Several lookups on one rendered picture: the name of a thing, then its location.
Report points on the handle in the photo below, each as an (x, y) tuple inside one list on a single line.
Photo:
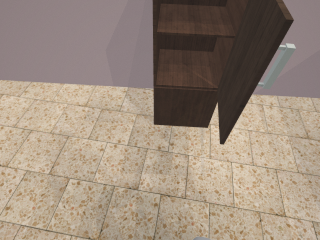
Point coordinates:
[(286, 52)]

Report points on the cupboard door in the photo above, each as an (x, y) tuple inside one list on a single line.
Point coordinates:
[(262, 29)]

